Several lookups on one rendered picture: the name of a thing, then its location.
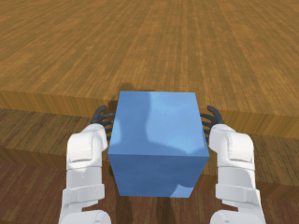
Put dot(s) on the carton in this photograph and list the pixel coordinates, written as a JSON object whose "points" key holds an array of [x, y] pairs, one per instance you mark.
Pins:
{"points": [[157, 146]]}

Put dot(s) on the robot right hand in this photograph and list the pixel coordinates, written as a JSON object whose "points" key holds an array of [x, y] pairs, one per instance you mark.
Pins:
{"points": [[217, 119]]}

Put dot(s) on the robot left hand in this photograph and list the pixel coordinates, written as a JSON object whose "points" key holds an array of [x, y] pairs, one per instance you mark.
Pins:
{"points": [[97, 119]]}

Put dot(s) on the robot right forearm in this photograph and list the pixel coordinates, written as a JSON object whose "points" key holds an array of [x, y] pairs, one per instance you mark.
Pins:
{"points": [[236, 177]]}

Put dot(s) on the robot left upper arm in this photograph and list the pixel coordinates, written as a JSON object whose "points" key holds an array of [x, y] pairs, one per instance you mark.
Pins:
{"points": [[87, 217]]}

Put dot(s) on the robot left forearm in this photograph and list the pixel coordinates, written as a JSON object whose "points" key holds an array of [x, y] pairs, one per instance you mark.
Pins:
{"points": [[84, 173]]}

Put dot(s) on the robot right upper arm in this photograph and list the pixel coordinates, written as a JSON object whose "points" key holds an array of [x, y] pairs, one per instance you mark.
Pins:
{"points": [[233, 217]]}

